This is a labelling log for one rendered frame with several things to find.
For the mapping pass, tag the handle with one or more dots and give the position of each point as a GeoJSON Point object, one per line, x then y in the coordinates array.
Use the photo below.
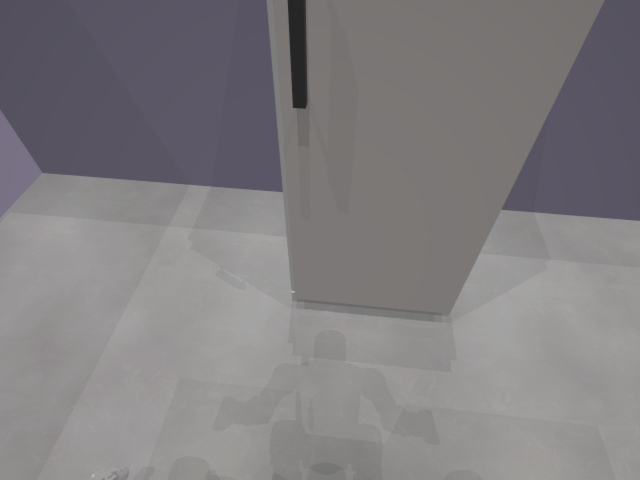
{"type": "Point", "coordinates": [298, 51]}

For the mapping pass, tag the fridge door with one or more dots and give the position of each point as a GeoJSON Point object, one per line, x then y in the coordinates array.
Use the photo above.
{"type": "Point", "coordinates": [420, 117]}

